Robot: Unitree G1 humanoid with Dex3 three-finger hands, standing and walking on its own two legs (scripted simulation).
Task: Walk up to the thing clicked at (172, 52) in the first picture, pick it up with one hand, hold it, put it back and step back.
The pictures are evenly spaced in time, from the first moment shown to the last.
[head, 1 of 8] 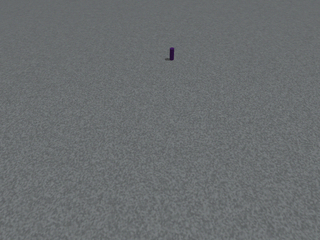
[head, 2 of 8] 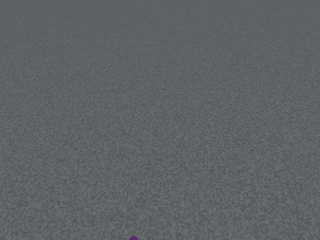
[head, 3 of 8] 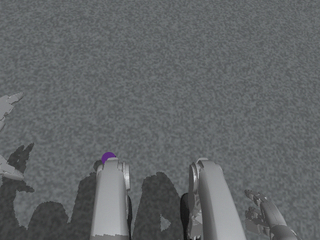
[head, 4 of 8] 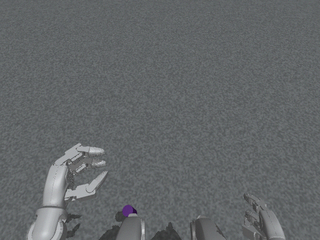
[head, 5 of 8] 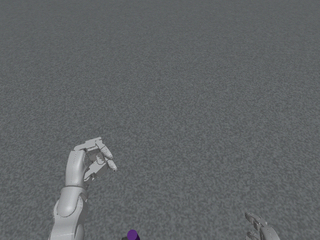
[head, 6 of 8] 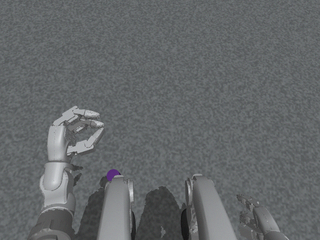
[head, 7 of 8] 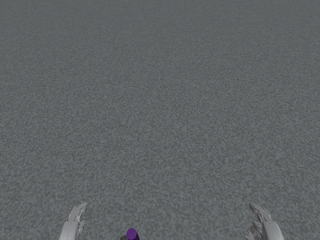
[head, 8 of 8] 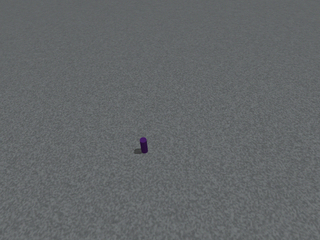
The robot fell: no
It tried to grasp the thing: yes
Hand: left
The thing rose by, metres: 0.00
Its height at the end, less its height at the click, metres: +0.00
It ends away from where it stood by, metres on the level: 0.00
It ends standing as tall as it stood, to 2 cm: yes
